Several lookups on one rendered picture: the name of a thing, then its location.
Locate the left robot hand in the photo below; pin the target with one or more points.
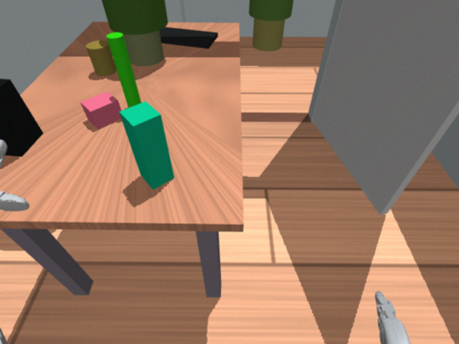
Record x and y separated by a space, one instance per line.
10 202

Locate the potted plant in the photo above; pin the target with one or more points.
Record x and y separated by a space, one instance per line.
269 19
139 21

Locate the right robot hand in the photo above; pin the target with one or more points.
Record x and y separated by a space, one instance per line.
392 331

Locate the table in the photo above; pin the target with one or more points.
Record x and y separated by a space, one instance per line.
76 176

